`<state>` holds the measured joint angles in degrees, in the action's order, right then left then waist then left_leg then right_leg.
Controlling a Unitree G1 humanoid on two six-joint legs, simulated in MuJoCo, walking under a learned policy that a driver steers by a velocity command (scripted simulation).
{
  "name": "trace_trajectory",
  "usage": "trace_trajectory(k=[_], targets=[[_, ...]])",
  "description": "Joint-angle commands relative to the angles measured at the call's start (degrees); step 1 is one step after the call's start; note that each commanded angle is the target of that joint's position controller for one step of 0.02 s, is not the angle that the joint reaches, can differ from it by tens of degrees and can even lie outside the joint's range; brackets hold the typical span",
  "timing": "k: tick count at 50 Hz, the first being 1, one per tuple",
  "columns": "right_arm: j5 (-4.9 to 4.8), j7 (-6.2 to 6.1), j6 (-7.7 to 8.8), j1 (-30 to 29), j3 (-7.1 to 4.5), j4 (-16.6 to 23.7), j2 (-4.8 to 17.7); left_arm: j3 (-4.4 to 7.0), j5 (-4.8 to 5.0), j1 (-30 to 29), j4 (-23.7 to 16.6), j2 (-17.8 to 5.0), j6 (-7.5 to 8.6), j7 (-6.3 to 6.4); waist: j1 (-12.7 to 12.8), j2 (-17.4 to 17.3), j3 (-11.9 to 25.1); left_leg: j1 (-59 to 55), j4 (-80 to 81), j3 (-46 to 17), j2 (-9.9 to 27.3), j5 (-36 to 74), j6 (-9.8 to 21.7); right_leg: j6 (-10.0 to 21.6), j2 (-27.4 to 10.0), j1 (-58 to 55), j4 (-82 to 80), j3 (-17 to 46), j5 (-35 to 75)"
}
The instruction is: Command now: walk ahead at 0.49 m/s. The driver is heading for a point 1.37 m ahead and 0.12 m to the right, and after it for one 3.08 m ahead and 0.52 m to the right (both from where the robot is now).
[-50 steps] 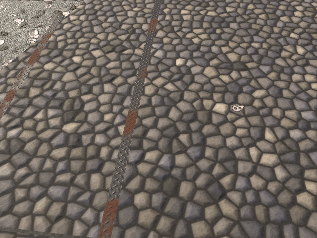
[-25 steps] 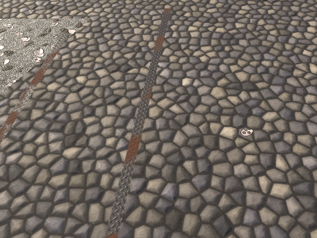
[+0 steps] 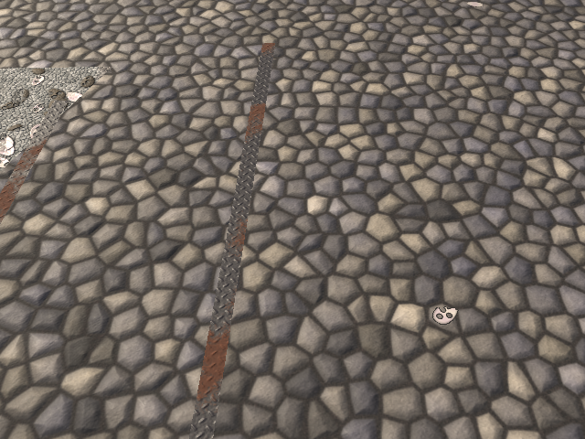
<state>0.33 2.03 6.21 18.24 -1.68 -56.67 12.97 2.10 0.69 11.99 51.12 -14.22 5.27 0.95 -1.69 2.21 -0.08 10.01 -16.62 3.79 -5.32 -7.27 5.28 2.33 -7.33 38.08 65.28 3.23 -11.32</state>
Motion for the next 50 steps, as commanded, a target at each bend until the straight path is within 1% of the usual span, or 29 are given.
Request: trace_trajectory(k=[1, 5, 8, 10, 12, 13, 14, 15, 16, 17, 18, 19, 20, 21, 23, 26, 28, 32, 37, 40, 41, 42, 43, 44, 45, 46, 47, 48, 50], targets=[[-0.06, -1.11, 1.05, -2.34, -1.18, 3.12, 7.52, 0.78, -0.73, 2.01, -2.4, -2.64, -0.18, 0.39, 2.7, -4.34, -3.2, 6.33, 11.82, -11.75, 15.91, 4.03, 9.78, -1.54, -2.39, 1.04, -8.02, 0.06, 9.28], [-0.99, -2.0, 0.28, 2.34, -1.44, 2.15, 9.13, 0.38, -0.18, -7.38, -4.87, -1.66, 0.51, -0.36, -0.71, -4.32, -3.13, 1.04, 10.86, -9.13, 15.12, 4.87, 7.26, -2.0, 0.21, -0.7, -24.72, -2.12, 17.6], [-1.48, -2.06, -0.34, 5.46, -1.64, 0.89, 9.67, 0.14, 0.42, -12.4, -6.5, -1.88, 0.67, -1.33, -2.64, -4.86, -4.19, -4.23, 9.01, -9.42, 16.86, 3.32, 6.96, -2.04, 1.39, -0.9, -30.58, -2.68, 16.1], [-1.54, -2.16, -0.94, 6.53, -1.81, 0.25, 9.71, 0.16, 0.57, -14.35, -7.72, -2.49, 1.02, -2.12, -2.77, -5.12, -4.73, -8.38, 6.74, -10.24, 18.74, 3.41, 6.46, -0.93, 1.86, -0.48, -33.4, -2.43, 12.39], [-1.57, -2.29, -1.55, 6.0, -2.16, 0.16, 10.39, 0.56, 0.58, -13.0, -8.05, -3.76, 1.53, -2.7, -1.25, -5.91, -3.89, -10.91, 3.57, -11.03, 20.1, 6.45, 5.55, 0.68, 2.82, -3.81, -35.76, -2.94, 7.7], [-1.53, -2.31, -1.87, 4.86, -2.25, 0.4, 10.8, 1.11, 0.53, -9.85, -7.42, -4.83, 1.77, -2.78, 0.88, -6.53, -2.22, -11.0, -0.06, -10.45, 19.69, 13.23, 4.78, 1.65, 4.24, -8.89, -36.93, -4.2, 6.05], [-1.26, -2.29, -2.19, 3.83, -1.95, 0.74, 10.1, 2.35, 0.43, -2.47, -5.21, -6.87, 1.91, -2.61, 4.68, -6.05, 2.01, -9.9, -8.84, -8.12, 16.95, 22.67, 3.47, 3.09, 6.2, -18.64, -38.18, -5.71, 5.63], [-0.43, -2.26, -2.17, 3.28, -0.97, 1.96, 7.85, 3.92, 0.07, 9.28, -2.26, -11.03, 2.03, -2.16, 9.11, -2.96, 10.38, -1.6, -24.51, -4.86, 13.44, 20.64, 1.44, 6.33, 1.05, -35.63, -36.53, -0.01, 7.11], [-0.22, -1.71, -0.91, 9.21, 1.09, 2.99, 1.15, 5.58, -0.83, 16.91, -0.74, -17.7, 1.53, -2.04, 8.15, 11.46, 18.77, 22.88, -48.07, -0.65, 3.66, -1.47, -3.23, 15.36, -13.32, -59.09, -39.93, 24.97, 0.96], [-1.18, -1.41, 0.71, 9.26, 0.77, 2.04, 3.33, 4.29, -0.71, 17.76, -0.48, -13.1, 1.47, -2.27, 8.52, 12.69, 22.45, 31.22, -57.47, -9.58, 2.49, -24.02, -2.65, 17.4, -16.27, -61.59, -47.79, 39.54, -3.75], [-2.71, -1.19, 1.54, 3.88, -0.7, 3.57, 8.88, 3.08, -0.39, 12.38, -1.4, -9.54, 1.59, -2.26, 7.43, 8.59, 13.69, 36.07, -60.79, -10.59, 6.18, -20.7, -1.34, 14.0, -14.37, -54.46, -48.2, 31.43, -3.87], [-2.79, -1.4, 1.64, 0.04, -0.86, 4.61, 9.3, 2.32, -0.3, 6.61, -2.82, -7.43, 1.46, -2.25, 5.69, 4.4, 8.83, 34.89, -58.97, -8.87, 9.5, -14.98, -0.97, 12.02, -12.04, -45.95, -49.21, 22.83, 0.45], [-1.99, -1.77, 1.27, -1.93, -1.08, 4.88, 8.5, 1.7, -0.47, 2.74, -3.42, -5.6, 1.37, -2.55, 4.06, 1.18, 4.99, 32.6, -55.17, -7.91, 11.43, -10.91, -1.29, 11.02, -9.46, -38.3, -51.47, 17.1, 4.45], [-1.42, -2.05, 0.44, -1.48, -1.42, 4.81, 7.7, 1.26, -0.81, 1.05, -3.43, -4.23, 1.5, -2.8, 2.16, 1.83, 3.13, 29.05, -51.67, -8.06, 13.12, -8.14, -1.52, 9.88, -7.16, -33.26, -53.55, 12.75, 6.78], [-1.21, -2.18, -1.06, 0.6, -1.25, 4.14, 5.04, 1.29, -0.98, 2.05, -2.12, -4.12, 1.75, -3.06, 0.61, 2.42, 1.97, 25.49, -49.1, -7.11, 13.39, -5.56, -2.28, 10.21, -5.23, -28.85, -56.09, 8.43, 11.24], [-0.76, -2.43, -1.71, -3.54, -1.61, 5.89, 5.12, 1.91, -1.03, 5.27, -0.22, -6.34, 1.83, -2.29, 0.68, 0.92, -0.24, 30.33, -42.55, -6.86, 13.75, 0.41, -3.56, 10.92, -5.12, -29.65, -57.59, 4.94, 17.89], [-0.55, -2.33, -1.58, -8.06, -1.66, 7.42, 4.7, 1.88, -0.87, 7.04, 0.59, -6.48, 1.38, -1.62, 1.65, 0.85, -1.06, 32.56, -35.77, -6.61, 13.63, 5.63, -4.12, 10.35, -4.76, -31.15, -58.06, 3.32, 18.59], [-0.91, -1.65, -1.13, -16.25, -1.24, 9.6, 3.63, 1.94, -0.32, 10.14, 1.98, -7.37, 0.94, -0.86, 4.11, 1.16, -2.91, 30.11, -22.63, -4.61, 11.65, 13.74, -4.1, 8.89, -3.59, -32.46, -59.27, 0.41, 14.75], [-1.49, -0.2, -0.5, -23.25, -0.93, 12.42, 3.97, 2.36, 0.19, 14.07, 4.65, -7.82, -0.14, -0.43, 5.74, 1.26, -5.6, 31.87, -15.37, -4.54, 10.53, 10.45, -2.62, 8.55, -6.95, -41.1, -56.46, 0.8, 14.55], [-1.54, 0.58, 0.1, -21.5, -1.44, 12.72, 5.5, 2.91, 0.33, 12.74, 4.87, -8.83, -0.9, -0.09, 3.53, 2.23, -3.87, 26.14, -13.03, -3.22, 8.81, 4.38, -0.57, 7.27, -8.19, -44.04, -51.72, 0.68, 23.19], [-1.48, 0.52, 0.23, -17.84, -2.12, 11.84, 6.78, 3.05, 0.27, 11.51, 4.6, -9.38, -1.14, -0.06, 1.32, 3.13, -1.4, 19.68, -12.63, -1.57, 6.91, 3.06, 0.34, 6.59, -7.51, -43.72, -47.56, -0.09, 32.46], [-1.38, 0.25, 0.23, -9.75, -3.39, 9.29, 8.8, 2.8, 0.08, 10.37, 4.31, -8.78, -1.49, -0.09, -2.8, 2.77, 3.21, 8.68, -11.81, 0.13, 4.77, 3.44, 1.71, 5.31, -4.84, -41.61, -38.29, -2.15, 40.07], [-1.02, -0.26, 0.15, 1.22, -4.79, 6.4, 12.36, 2.02, -0.52, 10.05, 3.28, -7.21, -1.52, -0.14, -6.85, 0.02, 10.82, -8.88, -13.84, -5.54, 9.8, 4.92, 4.53, 3.4, -1.69, -31.76, -23.49, -4.32, 33.32], [-0.02, -0.59, -0.24, 8.84, -6.24, 4.9, 18.16, 0.02, -0.77, 16.83, 2.67, -0.54, -0.39, -0.87, -5.18, -13.72, 19.83, -32.27, -10.54, -31.73, 24.9, -3.17, 13.88, -1.04, 8.18, -7.57, 0.55, -6.09, 6.45], [-0.5, -0.46, -0.37, 8.68, -4.87, 4.81, 14.28, 0.06, 0.03, 16.3, 3.61, -1.59, 1.26, -1.25, -5.3, -16.16, 23.67, -34.37, -1.39, -46.86, 28.24, -7.8, 15.48, -0.6, 10.49, 0.68, 10.12, 2.86, -20.77], [-1.03, -0.49, -0.22, 3.59, -3.89, 5.46, 11.17, 1.46, 1.66, 10.83, 1.94, -6.76, 2.18, -1.48, -4.56, -12.87, 14.57, -27.03, -0.54, -38.93, 26.29, -9.55, 12.01, 0.62, 6.73, 5.99, 13.6, 3.79, -18.34], [-1.02, -0.54, -0.23, -1.85, -3.2, 6.85, 9.02, 1.6, 1.94, 6.52, 0.66, -7.5, 2.44, -1.21, -2.86, -8.5, 8.77, -17.59, 0.67, -30.52, 24.22, -6.43, 9.85, 1.21, 3.31, 5.51, 11.47, 1.83, -12.66], [-0.58, -0.28, -0.15, -5.75, -2.6, 7.35, 7.11, 1.93, 1.18, 4.37, 0.32, -7.05, 2.12, -0.71, -0.96, -5.08, 4.52, -8.72, 2.81, -24.58, 21.83, -2.24, 8.64, 1.06, 1.06, 2.89, 7.54, 0.74, -8.27], [0.42, 0.14, 0.22, -8.38, -1.9, 7.04, 5.17, 2.28, 0.22, 7.0, 1.07, -4.8, 0.31, -0.02, 2.7, -6.83, 1.93, 1.05, 5.11, -16.53, 18.53, 12.92, 7.38, 0.28, -0.61, -5.16, 2.76, 0.61, -5.29]])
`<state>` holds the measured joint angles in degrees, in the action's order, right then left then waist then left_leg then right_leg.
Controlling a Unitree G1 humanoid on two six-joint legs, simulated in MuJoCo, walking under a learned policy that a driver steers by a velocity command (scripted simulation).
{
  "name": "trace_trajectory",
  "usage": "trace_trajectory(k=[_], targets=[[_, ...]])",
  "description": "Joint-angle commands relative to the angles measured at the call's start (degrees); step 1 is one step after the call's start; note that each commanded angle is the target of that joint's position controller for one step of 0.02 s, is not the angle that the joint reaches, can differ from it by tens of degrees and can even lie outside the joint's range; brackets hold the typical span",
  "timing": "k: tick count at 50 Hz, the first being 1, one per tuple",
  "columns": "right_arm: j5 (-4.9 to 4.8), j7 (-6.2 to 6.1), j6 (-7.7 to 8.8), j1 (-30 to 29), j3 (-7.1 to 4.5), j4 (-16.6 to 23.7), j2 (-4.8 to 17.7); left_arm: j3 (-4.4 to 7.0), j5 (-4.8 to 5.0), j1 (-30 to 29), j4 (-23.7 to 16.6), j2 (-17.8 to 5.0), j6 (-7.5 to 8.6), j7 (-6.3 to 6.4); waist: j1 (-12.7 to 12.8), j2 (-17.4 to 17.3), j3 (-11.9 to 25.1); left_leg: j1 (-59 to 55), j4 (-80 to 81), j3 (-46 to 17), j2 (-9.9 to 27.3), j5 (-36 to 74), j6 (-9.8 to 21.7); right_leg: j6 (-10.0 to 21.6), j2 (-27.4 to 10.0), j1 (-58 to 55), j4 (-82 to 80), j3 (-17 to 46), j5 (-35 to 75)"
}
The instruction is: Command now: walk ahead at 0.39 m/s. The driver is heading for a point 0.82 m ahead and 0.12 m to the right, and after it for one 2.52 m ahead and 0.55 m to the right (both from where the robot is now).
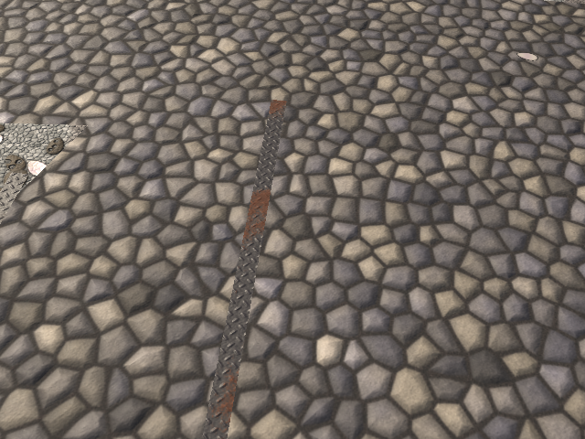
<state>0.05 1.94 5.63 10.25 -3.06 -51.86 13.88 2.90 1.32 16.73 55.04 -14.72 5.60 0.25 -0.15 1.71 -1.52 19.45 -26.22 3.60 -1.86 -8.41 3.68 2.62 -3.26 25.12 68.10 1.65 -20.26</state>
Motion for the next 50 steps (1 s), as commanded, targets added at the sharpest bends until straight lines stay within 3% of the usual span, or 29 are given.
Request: trace_trajectory(k=[1, 3, 5, 8, 10, 14, 15, 16, 17, 18, 19, 20, 23, 24, 25, 29, 32, 34, 35, 37, 38, 39, 40, 41, 42, 43, 44, 47, 50], targets=[[0.84, 0.23, 1.01, 0.46, -0.54, 1.41, 4.49, 1.37, -0.6, 4.02, -2.28, -2.85, -0.68, 0.9, 2.02, -6.0, 3.36, -6.41, 14.63, -13.31, 14.51, 23.39, 9.57, -0.67, -4.32, 5.7, -1.28, 1.49, 3.64], [1.16, -0.42, 1.13, 1.7, -0.73, 0.11, 6.09, 1.49, -1.03, 3.31, -2.9, -2.39, -1.29, 1.23, 2.98, -5.69, 2.95, -5.35, 14.23, -8.65, 13.75, 36.49, 10.06, -2.0, -3.53, 6.12, -5.77, 0.64, 6.86], [1.06, -1.37, 0.62, 1.98, -0.65, -0.5, 6.6, 1.33, -1.51, -0.36, -4.15, -2.02, -1.53, 1.3, 2.64, -5.55, 3.14, -6.02, 13.72, -5.48, 12.64, 40.37, 9.25, -2.88, -3.24, 6.71, -14.12, 0.05, 12.44], [0.65, -2.18, -0.21, 3.54, -0.55, -1.5, 7.48, 0.65, -1.4, -6.29, -5.32, -0.81, -1.67, 0.86, 0.38, -5.92, 4.15, -7.25, 13.08, -2.64, 10.83, 37.79, 7.35, -2.76, -1.46, 2.38, -27.0, -1.39, 21.08], [0.47, -2.37, -0.74, 4.96, -0.57, -2.66, 7.99, 0.66, -1.23, -8.51, -5.68, -1.53, -1.94, 0.64, -0.71, -6.04, 4.53, -9.63, 12.33, -3.51, 11.84, 34.89, 7.55, -2.84, -0.64, 0.78, -31.19, -1.13, 22.75], [-0.47, -2.66, -1.84, 3.98, -0.57, -4.18, 7.46, 1.04, -1.82, -9.57, -6.02, -3.32, -1.76, 0.26, 0.03, -5.95, 4.01, -13.79, 6.28, -6.48, 13.51, 30.71, 6.78, -0.84, 0.41, -1.61, -38.42, -0.71, 18.65], [-0.9, -2.8, -2.08, 3.59, -0.41, -4.37, 6.9, 1.38, -2.12, -7.27, -5.07, -3.93, -1.5, 0.26, 1.49, -4.89, 4.76, -13.8, 3.05, -6.45, 11.95, 27.3, 5.12, 0.16, 1.0, -5.88, -43.58, -1.18, 23.35], [-0.32, -2.87, -1.94, 6.19, -0.21, -4.69, 6.11, 2.26, -2.56, -4.91, -4.14, -7.04, -1.3, 0.6, 1.13, -1.74, 6.94, -12.26, -1.15, -5.48, 8.53, 22.49, 2.47, 1.54, -1.55, -12.98, -44.76, 1.43, 41.67], [0.91, -2.67, -1.35, 11.74, 0.24, -5.32, 4.19, 2.72, -2.86, -4.05, -4.0, -10.05, -1.51, 0.94, -2.43, 3.91, 11.3, -5.03, -6.29, -4.04, 4.45, 8.09, 0.04, 5.37, -7.46, -24.74, -39.8, 6.12, 58.3], [0.77, -2.77, -1.5, 15.17, 1.3, -7.1, 0.58, 1.78, -2.6, -2.65, -2.99, -5.97, -2.24, 1.03, -2.11, 9.37, 15.08, 0.3, -11.78, -2.65, 2.1, -8.58, -2.68, 11.71, -12.73, -30.02, -39.41, 11.56, 58.13], [0.22, -2.99, -2.49, 12.16, 1.06, -6.88, 1.97, 0.76, -2.09, -2.59, -2.61, -2.17, -2.81, 0.81, -0.86, 8.6, 14.46, 0.72, -13.64, -3.26, 1.87, -18.65, -3.76, 13.35, -14.2, -26.7, -42.33, 14.9, 48.82], [-0.36, -3.35, -3.67, 9.03, 0.77, -5.95, 3.07, 0.32, -2.15, -5.19, -2.91, -1.84, -3.13, 0.64, -1.31, 7.78, 12.25, 0.93, -13.06, -3.99, 2.49, -20.74, -3.92, 12.52, -13.69, -22.37, -44.94, 15.89, 37.43], [0.63, -4.08, -6.7, 7.95, 0.64, -6.86, 3.24, 0.76, -1.9, -14.22, -4.9, -4.53, -3.99, 0.73, -4.29, 5.78, 6.97, -7.81, -1.24, -4.12, 3.79, -8.72, -2.91, 5.26, -7.85, -7.89, -49.24, 10.67, 9.11], [1.07, -4.04, -7.2, 7.27, 0.63, -6.86, 3.95, 0.94, -1.62, -14.39, -4.78, -4.75, -4.24, 0.78, -3.56, 4.9, 4.75, -9.1, 1.35, -4.39, 4.31, -7.01, -2.11, 2.7, -5.24, -4.52, -49.97, 8.05, 0.6], [0.7, -3.87, -7.03, 7.55, 0.35, -7.56, 5.26, 0.95, -1.44, -14.29, -4.84, -4.16, -4.38, 0.94, -2.33, 1.32, 1.49, -4.0, 1.63, -4.07, 4.39, -12.93, -1.18, 0.92, -1.99, -6.02, -49.3, 3.88, -2.73], [-0.21, -3.93, -4.37, 7.17, -0.19, -8.16, 5.57, 1.67, -0.41, -9.64, -2.35, -4.19, -3.39, 1.6, -0.81, -3.35, 0.39, 0.07, 4.37, -6.07, 5.49, -23.03, 1.61, 2.67, 1.08, -10.11, -41.96, 1.08, -6.33], [-0.92, -3.64, -2.23, 10.46, -0.66, -8.76, 6.08, 1.54, -0.14, -11.74, -2.77, -2.06, -1.48, 0.74, -2.09, -7.46, -2.47, -5.75, 8.05, -13.76, 10.68, -23.96, 5.04, 3.03, 3.65, -1.99, -35.03, -2.08, -3.19], [-1.55, -3.63, -1.18, 11.61, -1.49, -9.09, 8.62, 1.4, -0.11, -14.09, -3.82, -1.34, 0.05, -0.27, -2.19, -11.28, -5.35, -13.6, 9.56, -22.01, 18.12, -14.5, 8.28, 2.8, 3.89, 7.35, -29.67, -4.88, 3.92], [-1.66, -3.61, -0.78, 11.92, -1.55, -9.07, 8.29, 1.42, -0.15, -14.3, -3.93, -1.4, 0.63, -0.7, -2.11, -10.74, -5.37, -15.97, 7.94, -22.57, 19.54, -7.9, 8.78, 3.18, 3.0, 8.82, -29.17, -4.71, 5.65], [-1.47, -3.36, -0.55, 10.72, -1.43, -8.29, 7.45, 1.87, 0.23, -10.39, -2.6, -1.93, 1.23, -1.42, -0.02, -8.72, -3.38, -15.12, 3.2, -18.25, 17.37, 1.48, 7.19, 4.1, 2.84, 2.48, -30.82, -4.86, 9.99], [-1.25, -3.15, -0.55, 7.11, -1.21, -6.95, 6.95, 2.63, 0.5, -3.99, -0.42, -3.0, 1.37, -1.68, 3.57, -6.98, -0.85, -9.09, -2.59, -12.48, 12.75, 9.01, 4.56, 5.32, 3.52, -9.62, -34.48, -3.99, 13.01], [-1.13, -2.88, -0.11, 4.0, -0.81, -5.27, 5.64, 4.21, 0.54, 4.64, 2.15, -6.98, 1.46, -1.76, 7.09, -0.17, 3.0, 0.97, -18.26, -5.3, 5.81, 16.62, 0.58, 8.52, -1.14, -24.49, -39.77, 6.72, 17.12], [-0.55, -2.67, 0.87, 3.93, -0.23, -4.24, 3.3, 5.17, 0.13, 13.96, 4.13, -11.6, 0.87, -1.71, 9.69, 11.88, 8.21, 17.31, -39.88, -1.69, -0.06, -3.81, -3.21, 14.61, -12.4, -40.23, -47.53, 26.61, 21.15], [-1.15, -2.21, 1.54, 2.97, -0.28, -3.12, 3.27, 3.37, -0.54, 12.64, 4.16, -7.85, 0.93, -2.0, 7.39, 10.58, 7.81, 25.35, -48.04, -8.09, 0.35, -22.55, -1.96, 16.44, -18.25, -39.87, -51.55, 36.05, 22.45], [-2.6, -1.79, 1.62, 1.09, -0.74, -2.45, 4.63, 2.13, -0.75, 7.52, 2.95, -4.99, 1.06, -1.98, 4.99, 4.91, 3.16, 28.23, -51.95, -9.55, 3.84, -20.34, -0.26, 15.3, -18.07, -35.21, -51.29, 31.52, 20.58], [-3.12, -1.6, 1.36, 0.59, -0.82, -2.32, 4.62, 1.28, -0.93, 3.92, 1.89, -3.36, 1.04, -2.01, 3.33, 1.72, 1.01, 27.94, -50.72, -8.8, 6.27, -15.64, 0.69, 13.93, -16.44, -30.64, -52.68, 25.0, 20.63], [-2.61, -1.78, 0.95, 0.88, -1.13, -2.58, 4.31, 0.66, -0.93, 1.58, 1.2, -2.75, 0.98, -2.11, 1.92, -0.29, -0.73, 26.25, -46.45, -8.05, 8.28, -11.61, 0.86, 12.14, -13.98, -26.58, -54.45, 19.45, 20.59], [-1.49, -2.23, -0.42, 1.02, -1.71, -2.65, 3.32, 0.28, -1.31, 1.96, 1.51, -3.35, 0.33, -1.18, 0.53, 2.31, -2.07, 20.9, -36.13, -5.18, 9.16, -4.57, -1.09, 9.33, -9.02, -21.04, -58.74, 10.35, 21.74], [-0.88, -2.26, -0.71, -5.55, -1.23, -0.04, 1.53, 0.75, -1.47, 4.09, 2.06, -5.84, -0.02, 0.13, 1.62, 1.46, -3.24, 20.6, -22.96, -3.65, 8.33, 2.37, -3.04, 9.14, -8.01, -19.56, -60.59, 6.36, 23.52]])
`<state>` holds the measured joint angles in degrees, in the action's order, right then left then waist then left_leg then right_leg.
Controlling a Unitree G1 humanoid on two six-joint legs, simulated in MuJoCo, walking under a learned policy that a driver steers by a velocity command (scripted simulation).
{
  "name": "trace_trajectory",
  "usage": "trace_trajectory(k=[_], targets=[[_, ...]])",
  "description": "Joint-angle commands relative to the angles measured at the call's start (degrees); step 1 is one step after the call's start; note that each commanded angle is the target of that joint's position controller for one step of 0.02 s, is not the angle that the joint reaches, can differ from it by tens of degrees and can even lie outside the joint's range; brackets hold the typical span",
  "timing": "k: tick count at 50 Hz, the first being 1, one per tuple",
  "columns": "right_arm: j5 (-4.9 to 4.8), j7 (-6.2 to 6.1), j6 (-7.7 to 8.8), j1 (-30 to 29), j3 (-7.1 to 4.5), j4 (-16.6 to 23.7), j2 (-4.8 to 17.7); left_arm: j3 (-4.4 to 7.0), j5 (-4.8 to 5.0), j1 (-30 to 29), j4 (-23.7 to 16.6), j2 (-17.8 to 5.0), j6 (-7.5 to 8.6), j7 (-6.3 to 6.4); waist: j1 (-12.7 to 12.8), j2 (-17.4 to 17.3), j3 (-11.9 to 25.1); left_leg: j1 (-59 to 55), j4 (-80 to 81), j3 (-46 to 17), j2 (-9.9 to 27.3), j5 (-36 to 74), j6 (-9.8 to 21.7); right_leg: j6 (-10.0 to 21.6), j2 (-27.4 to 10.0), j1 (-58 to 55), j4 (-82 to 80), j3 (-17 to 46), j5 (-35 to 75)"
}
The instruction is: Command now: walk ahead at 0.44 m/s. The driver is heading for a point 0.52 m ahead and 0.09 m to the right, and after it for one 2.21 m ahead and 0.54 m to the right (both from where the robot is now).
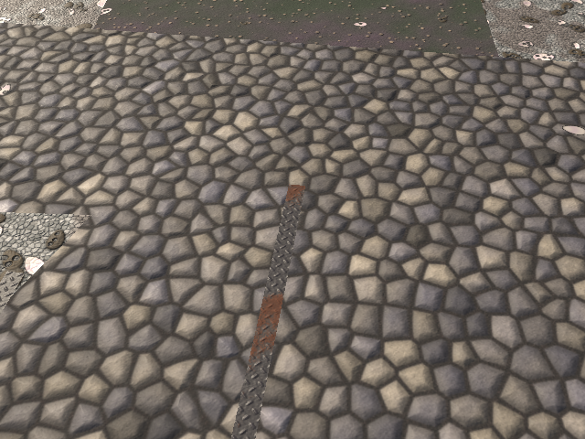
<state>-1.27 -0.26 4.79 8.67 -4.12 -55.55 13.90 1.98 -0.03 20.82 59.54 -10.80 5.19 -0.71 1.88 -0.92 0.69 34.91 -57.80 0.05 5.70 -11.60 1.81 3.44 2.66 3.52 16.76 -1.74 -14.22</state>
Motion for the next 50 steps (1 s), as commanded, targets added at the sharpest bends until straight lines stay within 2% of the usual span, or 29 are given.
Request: trace_trajectory(k=[1, 5, 9, 11, 12, 13, 14, 15, 16, 17, 18, 20, 21, 24, 28, 32, 36, 37, 39, 40, 41, 42, 43, 44, 45, 46, 47, 48, 50], targets=[[0.41, 0.12, 0.15, -6.43, 0.13, 4.45, 0.88, 1.8, -0.09, 0.27, -2.44, -10.16, 0.3, 1.35, 0.16, 4.48, -5.68, 3.54, 13.28, 0.4, 0.12, 8.28, -1.37, 7.99, -13.49, 3.0, -9.8, 8.56, 16.57], [-0.18, 1.0, 0.0, -12.71, 0.5, 6.3, 1.74, 2.44, 0.84, 2.95, -1.25, -10.79, 0.33, 1.45, 1.67, 5.73, -7.02, -0.67, 22.57, 1.16, -1.49, 13.01, -1.18, 7.75, -14.66, 2.49, -10.74, 7.13, 12.02], [-0.32, 1.98, 0.59, -13.45, 0.01, 7.65, 4.18, 3.24, 1.34, 2.58, -0.46, -11.26, -0.27, 1.54, -0.18, 5.64, -6.87, -2.51, 26.74, 0.31, -1.72, 8.78, 1.78, 6.37, -18.05, -4.24, -6.8, 7.23, 16.75], [-0.18, 1.95, 0.81, -5.18, -1.59, 5.53, 6.99, 3.38, 1.19, 0.58, -0.98, -11.66, -0.8, 1.55, -5.15, 6.42, -1.34, -15.39, 27.66, 3.01, -4.93, 6.15, 3.74, 4.53, -16.04, -4.04, 3.89, 4.57, 33.78], [-0.2, 1.64, 0.74, 5.25, -3.09, 2.3, 9.69, 2.79, 0.78, 0.2, -1.46, -10.16, -1.08, 1.55, -9.45, 5.21, 4.83, -29.35, 27.15, 2.48, -4.98, 5.66, 5.47, 2.76, -12.84, 1.08, 16.47, 2.18, 36.26], [0.78, 1.16, 0.62, 14.78, -4.21, 0.45, 14.19, 1.74, -0.03, 2.63, -2.79, -7.2, -1.08, 1.46, -10.57, -3.87, 13.34, -47.86, 28.88, -14.87, 7.69, -0.99, 10.31, -0.12, -7.58, 16.82, 37.43, -0.99, 18.87], [1.12, 1.73, 0.68, 16.95, -3.89, -0.05, 15.36, 0.02, 0.67, 7.01, -2.79, -1.11, 0.22, 1.09, -8.03, -17.05, 19.71, -57.51, 40.03, -40.89, 17.56, -13.09, 16.64, -1.81, 1.16, 32.22, 52.96, 4.2, -18.33], [0.69, 1.85, 1.17, 13.44, -2.48, 0.46, 10.42, 1.53, 2.33, 2.63, -2.9, -7.22, 1.2, 0.92, -8.7, -10.95, 14.01, -52.4, 42.71, -39.54, 15.95, -18.53, 13.82, -0.53, -1.88, 37.92, 59.98, 10.19, -17.46], [0.54, 1.74, 1.54, 7.98, -1.65, 1.71, 7.97, 2.2, 3.2, -1.76, -4.47, -9.73, 1.68, 0.94, -7.33, -7.79, 6.9, -44.1, 43.54, -30.51, 14.78, -16.02, 11.12, 0.81, -4.89, 40.16, 60.14, 8.9, -11.91], [0.99, 1.81, 1.82, 2.91, -1.09, 2.66, 6.54, 2.49, 2.87, -3.65, -4.83, -9.91, 1.52, 1.5, -5.03, -3.4, 3.94, -35.82, 45.13, -23.84, 12.99, -10.81, 9.49, 1.09, -7.95, 37.0, 57.36, 7.8, -6.15], [1.51, 1.97, 2.13, 0.35, -0.63, 2.8, 4.79, 3.0, 2.23, -3.71, -4.61, -9.26, 0.85, 1.91, -3.25, -3.17, 1.51, -29.74, 46.97, -18.26, 10.96, -6.22, 8.42, 1.09, -9.75, 34.07, 54.31, 7.87, -2.87], [2.17, 1.91, 2.32, 0.06, -0.21, 1.8, 3.16, 3.11, 2.25, -0.73, -3.73, -6.65, -0.91, 1.87, -0.95, -4.95, 0.7, -24.34, 49.68, -11.26, 8.82, -2.42, 7.54, 1.19, -11.26, 29.16, 51.5, 8.36, -0.29], [2.14, 1.64, 2.43, 1.1, -0.32, 1.2, 3.61, 3.17, 2.29, -0.76, -3.74, -6.02, -1.54, 1.9, -0.74, -4.52, -0.24, -23.36, 50.72, -8.74, 8.46, -0.55, 7.79, 1.01, -11.32, 29.65, 50.69, 8.28, 0.67], [2.46, 0.49, 2.56, 3.52, -0.81, 0.28, 5.89, 3.76, 1.98, -5.39, -5.45, -6.66, -2.44, 2.03, -1.12, -2.39, -2.93, -24.64, 52.33, -4.1, 8.74, 4.13, 7.95, 0.1, -10.81, 36.54, 45.79, 10.13, 7.78], [2.68, -0.66, 2.24, 5.8, -0.57, 0.0, 6.11, 4.07, 1.46, -10.09, -7.09, -6.55, -2.01, 1.08, -2.04, -1.83, -4.04, -28.26, 52.65, 1.95, 8.18, 9.55, 6.78, -0.87, -9.25, 40.38, 36.42, 9.82, 17.88], [2.27, -1.41, 1.63, 9.18, -0.5, -0.53, 6.71, 3.18, 1.19, -17.11, -9.93, -5.12, -1.92, -0.3, -4.43, -0.79, -6.31, -32.43, 52.81, 7.42, 8.3, 13.83, 5.61, -0.8, -8.9, 40.67, 27.84, 4.94, 21.26], [1.62, -1.54, -0.06, 13.36, -1.01, -1.33, 7.87, 2.13, 1.25, -23.49, -14.14, -3.8, -1.88, -1.88, -6.45, -0.35, -8.09, -42.14, 48.5, 10.29, 10.89, 22.32, 5.9, 0.26, -8.28, 44.32, 22.42, 0.94, 15.5], [1.44, -1.59, -0.53, 13.41, -1.19, -1.17, 8.32, 2.03, 1.35, -24.4, -15.15, -3.8, -1.86, -2.34, -6.31, -0.67, -8.12, -43.55, 46.71, 11.13, 11.39, 26.37, 5.86, 0.71, -7.67, 43.75, 21.49, -0.58, 12.98], [1.07, -1.89, -1.2, 11.59, -1.6, -0.02, 9.9, 2.47, 1.48, -23.39, -16.48, -5.0, -1.89, -3.11, -4.2, -2.9, -5.82, -43.67, 40.77, 13.4, 11.39, 44.66, 5.03, 2.44, -4.53, 36.45, 20.23, -4.73, 7.41], [0.84, -2.14, -1.51, 10.94, -1.88, 0.52, 10.92, 3.09, 1.56, -21.01, -16.64, -6.35, -2.03, -3.28, -2.35, -4.69, -3.4, -43.7, 35.95, 13.95, 11.47, 55.26, 4.6, 3.55, -2.32, 31.29, 20.73, -6.52, 4.52], [0.88, -2.37, -2.05, 9.58, -2.1, 1.24, 11.84, 4.21, 1.66, -15.18, -15.8, -8.64, -2.06, -3.3, 1.12, -5.99, -0.43, -42.43, 27.1, 14.18, 10.87, 63.33, 3.84, 4.89, 0.14, 23.9, 20.21, -7.46, 2.63], [0.51, -2.44, -2.26, 7.77, -2.05, 2.11, 12.08, 5.98, 1.56, -6.04, -13.77, -12.19, -1.9, -2.79, 5.97, -5.26, 4.21, -37.75, 14.51, 14.73, 8.58, 60.99, 1.76, 6.9, 2.18, 10.73, 13.93, -6.55, 9.04], [1.09, -2.24, -1.35, 7.56, -1.64, 3.72, 11.04, 7.54, 0.86, 0.8, -12.51, -17.01, -2.26, -1.26, 8.1, 1.03, 9.54, -22.83, -3.62, 14.01, 5.05, 37.02, -1.74, 10.29, -5.19, -6.79, 12.25, 5.92, 20.47], [2.51, -0.92, 0.75, 13.32, 0.81, 6.57, 2.66, 7.94, -0.21, -3.51, -15.21, -22.3, -2.26, -0.58, 0.19, 16.08, 17.35, 2.12, -27.79, 7.67, -8.97, -22.98, -6.24, 23.9, -23.2, -27.07, 10.4, 38.6, 38.32], [0.55, 0.08, 3.09, 8.22, -0.04, 7.46, 7.59, 6.69, -0.6, 0.01, -15.33, -18.58, -2.45, -0.58, 4.56, 6.25, 25.13, 4.28, -31.27, -5.8, -7.73, -24.1, -4.72, 24.24, -24.05, -27.61, 6.5, 41.48, 41.99], [-1.33, 0.13, 3.53, 3.28, -0.31, 9.47, 8.19, 5.73, -0.54, -3.28, -16.0, -15.27, -2.12, -0.48, 3.93, 4.46, 18.39, 6.52, -28.01, -6.27, -4.46, -19.98, -3.19, 20.87, -21.62, -21.75, 7.02, 30.93, 44.35], [-0.73, -0.45, 3.2, 2.52, -0.38, 9.15, 7.61, 5.31, 0.7, -7.48, -16.39, -13.18, -1.74, -0.64, 1.17, -0.28, 9.79, 6.38, -21.57, -4.95, -2.16, -16.3, -3.16, 17.44, -17.9, -11.27, 5.53, 23.76, 42.12], [0.66, -1.18, 2.29, 2.47, -1.08, 8.64, 8.75, 4.61, 1.28, -10.7, -17.33, -10.87, -1.74, -0.34, -0.71, -1.23, 6.61, 4.01, -17.33, -4.32, -0.52, -14.27, -3.42, 15.42, -15.78, -3.83, 3.95, 20.14, 39.01], [1.4, -1.59, 0.23, 4.18, -1.62, 9.42, 8.62, 4.53, 0.28, -12.57, -18.44, -11.46, -1.9, -0.07, -3.52, -0.3, 4.3, -2.45, -12.43, -4.16, -0.21, -12.18, -4.26, 15.02, -13.57, 6.78, 1.69, 17.82, 40.46]])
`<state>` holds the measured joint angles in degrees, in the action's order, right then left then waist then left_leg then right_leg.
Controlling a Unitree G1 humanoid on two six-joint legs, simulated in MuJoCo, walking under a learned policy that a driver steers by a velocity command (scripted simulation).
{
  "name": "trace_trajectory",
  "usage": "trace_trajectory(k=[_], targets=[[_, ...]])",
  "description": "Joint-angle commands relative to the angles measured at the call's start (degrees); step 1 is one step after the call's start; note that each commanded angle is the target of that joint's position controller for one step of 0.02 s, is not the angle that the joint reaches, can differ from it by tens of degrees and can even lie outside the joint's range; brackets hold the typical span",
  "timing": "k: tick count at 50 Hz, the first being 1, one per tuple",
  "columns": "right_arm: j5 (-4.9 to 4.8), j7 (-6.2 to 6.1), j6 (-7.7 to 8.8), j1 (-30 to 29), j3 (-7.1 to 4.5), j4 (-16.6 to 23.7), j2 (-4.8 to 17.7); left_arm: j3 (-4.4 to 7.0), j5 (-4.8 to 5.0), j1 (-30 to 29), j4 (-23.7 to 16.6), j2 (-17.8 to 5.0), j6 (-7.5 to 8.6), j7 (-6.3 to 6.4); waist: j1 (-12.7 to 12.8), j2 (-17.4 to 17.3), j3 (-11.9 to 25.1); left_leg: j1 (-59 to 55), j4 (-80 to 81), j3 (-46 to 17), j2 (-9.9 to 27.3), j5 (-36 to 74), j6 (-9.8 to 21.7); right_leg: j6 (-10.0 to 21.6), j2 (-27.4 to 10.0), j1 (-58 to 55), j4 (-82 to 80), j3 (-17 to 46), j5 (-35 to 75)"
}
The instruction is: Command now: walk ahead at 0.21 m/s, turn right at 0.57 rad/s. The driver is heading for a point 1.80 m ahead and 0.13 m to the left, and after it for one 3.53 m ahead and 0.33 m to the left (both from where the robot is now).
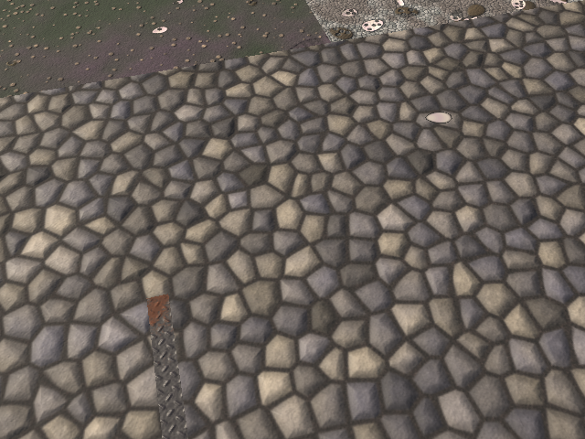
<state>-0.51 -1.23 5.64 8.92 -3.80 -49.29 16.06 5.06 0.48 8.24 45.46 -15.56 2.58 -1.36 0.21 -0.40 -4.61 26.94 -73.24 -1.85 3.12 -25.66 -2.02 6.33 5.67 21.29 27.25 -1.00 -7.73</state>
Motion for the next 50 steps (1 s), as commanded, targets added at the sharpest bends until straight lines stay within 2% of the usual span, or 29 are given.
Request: trace_trajectory(k=[1, 3, 6, 8, 11, 13, 14, 15, 16, 17, 18, 19, 20, 21, 22, 24, 26, 28, 30, 32, 33, 34, 35, 36, 37, 38, 40, 46, 50], targets=[[0.85, -0.79, -1.26, 4.47, -1.73, 3.54, 5.27, 1.7, -0.43, 0.0, -4.45, -7.74, 0.74, 0.73, -2.55, 0.02, 9.47, 4.6, 6.32, -1.68, 1.95, 2.89, -1.13, 12.01, -15.75, -8.64, -8.91, 15.63, 36.66], [1.24, -1.22, -1.91, 3.11, -1.37, 4.55, 4.18, 2.24, -0.47, 0.81, -4.58, -9.5, 0.47, 1.29, -2.48, 2.07, 10.21, 4.6, 13.82, -0.96, 0.43, 6.58, -2.27, 11.13, -14.03, -7.16, -8.03, 13.65, 39.85], [1.22, -1.21, -2.49, -0.59, -0.99, 6.02, 4.16, 2.37, 0.53, 1.24, -5.12, -9.94, -1.18, 2.38, -1.2, 4.72, 12.75, 3.47, 23.09, -1.19, -1.36, 14.46, -3.24, 8.37, -12.15, -7.64, -5.95, 13.36, 35.07], [0.88, -0.85, -2.77, -3.8, -0.83, 7.14, 4.41, 2.25, 0.7, 1.53, -5.47, -9.79, -2.22, 2.96, -0.03, 5.89, 13.0, 2.73, 27.75, -1.75, -2.35, 17.47, -3.38, 6.81, -11.83, -7.85, -4.97, 15.14, 29.0], [0.55, -0.33, -2.83, -7.15, -0.85, 8.62, 5.15, 2.06, 0.43, 1.81, -6.03, -9.6, -3.26, 3.37, 1.08, 7.3, 11.99, 1.98, 33.43, -2.85, -3.9, 15.99, -3.2, 5.78, -12.03, -8.85, -2.94, 19.73, 20.75], [0.5, 0.03, -2.36, -6.86, -1.18, 9.07, 6.09, 1.84, 0.41, 1.3, -6.76, -9.29, -3.63, 3.47, 0.65, 8.72, 11.53, 0.21, 37.93, -3.6, -4.82, 13.67, -2.42, 5.12, -12.17, -10.47, -0.86, 23.72, 17.66], [0.51, 0.25, -1.98, -5.19, -1.41, 8.76, 6.58, 1.57, 0.43, 0.39, -7.21, -8.92, -3.7, 3.58, -0.41, 9.41, 11.53, -1.78, 41.74, -3.3, -4.72, 14.76, -1.62, 4.25, -12.0, -11.43, 0.65, 24.61, 16.46], [0.66, 0.49, -1.46, -2.88, -1.53, 8.2, 6.6, 1.18, 0.51, -0.77, -7.74, -8.27, -3.72, 3.75, -2.16, 9.66, 11.49, -6.53, 48.35, -2.46, -4.27, 21.1, -0.3, 2.63, -10.57, -10.87, 3.06, 24.31, 14.85], [1.49, 0.42, -1.03, -1.29, -1.9, 8.12, 8.36, 0.47, -0.04, 0.61, -8.1, -6.26, -3.57, 3.88, -2.12, 7.35, 12.61, -13.83, 51.25, -5.61, 0.86, 31.33, 1.98, 0.05, -7.93, -7.75, 7.48, 22.64, 9.26], [2.71, -0.07, -1.22, -0.85, -2.34, 8.95, 11.74, -0.53, -1.32, 4.79, -8.32, -2.92, -3.22, 3.94, 0.56, -4.48, 15.63, -23.58, 49.42, -16.25, 12.85, 52.76, 7.62, -3.02, -1.62, -0.15, 19.37, 15.62, -12.15], [3.92, 0.05, -2.01, 1.46, -2.28, 7.68, 11.46, -0.17, -0.53, 8.49, -9.05, -4.87, -2.99, 3.91, 2.2, -17.83, 17.15, -27.54, 51.5, -31.75, 22.16, 57.88, 19.3, -6.34, 3.11, 9.65, 28.91, 10.93, -34.42], [2.55, 0.28, -2.1, 0.76, -1.75, 8.83, 8.91, 1.02, -0.45, 9.07, -7.56, -9.96, -2.82, 3.76, 0.89, -12.47, 16.79, -26.92, 52.08, -32.78, 21.7, 51.33, 21.24, -8.03, 0.26, 12.02, 39.02, 12.4, -32.89], [1.89, 0.23, -2.35, 0.08, -1.34, 9.26, 7.06, 1.65, 0.05, 6.18, -6.93, -11.47, -3.32, 3.79, -0.27, -7.6, 14.64, -25.39, 50.75, -25.23, 18.01, 47.05, 18.69, -8.96, -0.61, 13.6, 43.63, 11.58, -28.96], [1.55, 0.26, -2.76, -1.23, -1.01, 9.47, 6.42, 1.58, 0.18, 5.2, -6.14, -10.26, -4.17, 4.06, -0.03, -4.86, 12.73, -22.5, 50.86, -20.01, 14.46, 43.17, 16.25, -9.78, -1.21, 13.28, 44.49, 11.05, -26.23], [1.05, 0.17, -3.17, -2.42, -0.81, 9.48, 6.26, 1.35, -0.07, 4.27, -6.51, -9.41, -4.77, 4.23, 0.15, -4.97, 11.26, -19.95, 51.69, -17.9, 13.13, 39.79, 15.35, -10.37, -2.06, 12.62, 43.58, 11.12, -23.66], [1.37, 0.15, -4.09, -4.06, -0.49, 9.21, 5.96, 0.27, 0.26, 4.67, -6.45, -5.92, -5.08, 3.75, 1.44, -6.96, 10.13, -15.08, 53.34, -11.29, 8.6, 36.28, 13.46, -10.87, -2.7, 6.84, 35.91, 6.95, -20.52], [1.35, 0.03, -4.66, -3.91, -0.54, 8.8, 5.9, -0.77, 0.11, 3.78, -6.55, -3.52, -4.75, 3.51, 0.64, -9.73, 10.86, -14.85, 53.59, -8.43, 6.99, 35.52, 13.24, -11.1, -3.94, 2.03, 24.73, 3.61, -19.88], [1.03, -0.06, -4.99, -1.74, -0.87, 7.97, 7.0, -1.12, 0.06, 2.02, -6.78, -3.44, -4.47, 3.18, -1.19, -11.54, 11.79, -16.28, 53.37, -9.44, 8.05, 33.53, 14.05, -10.65, -4.78, -1.67, 15.98, 2.73, -17.2], [0.59, 0.0, -5.21, -1.07, -0.87, 7.5, 7.68, -0.75, 0.13, 3.11, -5.95, -4.55, -4.37, 2.91, -0.83, -11.45, 11.71, -16.08, 52.48, -10.34, 8.64, 29.0, 13.93, -9.43, -4.62, -5.88, 6.78, 1.76, -11.05], [0.01, 0.13, -5.16, 0.58, -0.33, 6.56, 6.66, -0.64, -0.45, 4.48, -4.84, -4.85, -4.3, 2.56, 0.24, -9.75, 10.05, -11.7, 51.59, -9.34, 7.0, 21.96, 10.63, -6.67, -4.25, -12.96, -5.05, 1.33, -2.44], [0.44, 0.39, -4.69, 1.94, 0.11, 6.2, 5.73, -0.37, -1.28, 4.48, -5.45, -7.14, -4.3, 2.72, -0.34, -6.23, 10.33, -7.43, 49.69, -8.0, 5.68, 16.43, 7.04, -4.5, -8.71, -17.47, -5.35, 6.47, 1.22], [1.8, 0.92, -3.93, 3.63, 0.78, 6.76, 3.22, 0.44, -1.86, 3.5, -5.66, -11.26, -4.53, 3.02, -3.46, 5.21, 10.28, -4.45, 44.87, -1.32, -0.21, 9.12, 3.12, -0.62, -15.55, -16.74, -4.84, 13.72, 4.49], [2.2, 0.87, -3.69, 0.96, 1.12, 7.1, 2.27, -0.73, -2.16, 1.93, -5.19, -6.82, -4.14, 2.34, -2.76, 10.28, 9.19, -10.47, 45.64, 0.78, -1.29, 7.46, 0.77, 2.07, -17.35, -6.79, -7.85, 15.37, -5.11], [2.21, 0.78, -3.77, -0.72, 0.82, 6.66, 3.65, -1.66, -2.35, -0.48, -5.8, -3.67, -3.51, 1.91, -2.52, 8.19, 6.26, -13.08, 46.11, 0.26, -1.08, 11.88, -0.12, 0.35, -14.25, -3.86, -8.65, 13.33, -12.46], [2.14, 0.63, -3.91, -1.19, 0.74, 6.1, 3.59, -1.68, -2.53, 0.06, -4.99, -3.64, -2.94, 1.79, -2.11, 8.13, 5.24, -14.15, 46.06, 0.62, -1.21, 14.5, -0.33, -1.72, -12.07, -2.94, -8.26, 11.57, -14.78], [1.95, 0.27, -4.17, -0.46, 0.49, 5.41, 4.34, -1.57, -2.3, 0.99, -4.61, -4.46, -2.36, 1.74, -1.78, 7.84, 4.11, -14.65, 45.74, 0.39, -1.06, 15.67, -0.24, -2.8, -11.01, -2.14, -8.24, 10.67, -14.18], [1.59, 0.02, -4.29, 0.82, 0.3, 4.52, 4.77, -1.66, -1.71, 2.64, -3.49, -4.8, -1.53, 1.93, -2.01, 6.33, 2.88, -14.88, 46.37, -0.29, -0.57, 17.37, 0.23, -3.65, -10.3, -2.24, -7.17, 9.84, -10.69], [1.21, -0.12, -4.19, 1.84, 0.21, 1.43, 4.17, -1.91, -1.19, 4.55, -1.72, -3.93, -1.37, 2.37, -1.28, 2.38, 3.81, -15.63, 46.38, -0.28, -0.41, 20.78, -0.05, -3.36, -9.26, -5.23, -4.88, 8.62, -3.73], [0.97, -0.41, -4.42, 2.18, 0.08, -0.47, 4.28, -1.91, -0.98, 5.15, -0.35, -3.55, -1.35, 2.35, -1.14, 0.97, 4.68, -16.74, 46.03, -0.37, -0.21, 23.35, -0.11, -3.44, -8.62, -6.51, -4.0, 7.72, 0.19]])
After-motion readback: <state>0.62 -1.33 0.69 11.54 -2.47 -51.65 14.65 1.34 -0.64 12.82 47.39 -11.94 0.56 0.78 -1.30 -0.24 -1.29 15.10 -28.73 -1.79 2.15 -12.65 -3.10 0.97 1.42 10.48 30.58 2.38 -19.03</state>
